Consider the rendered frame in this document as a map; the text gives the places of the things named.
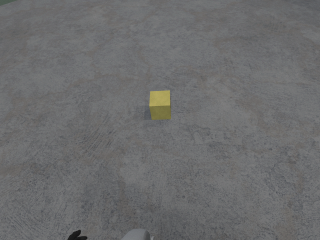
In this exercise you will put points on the carton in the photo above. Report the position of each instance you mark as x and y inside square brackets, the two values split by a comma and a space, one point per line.
[160, 105]

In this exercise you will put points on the left robot thigh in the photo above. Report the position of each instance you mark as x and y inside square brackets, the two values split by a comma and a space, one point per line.
[138, 234]

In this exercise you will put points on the robot left hand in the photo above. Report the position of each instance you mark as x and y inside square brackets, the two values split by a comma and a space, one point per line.
[75, 234]

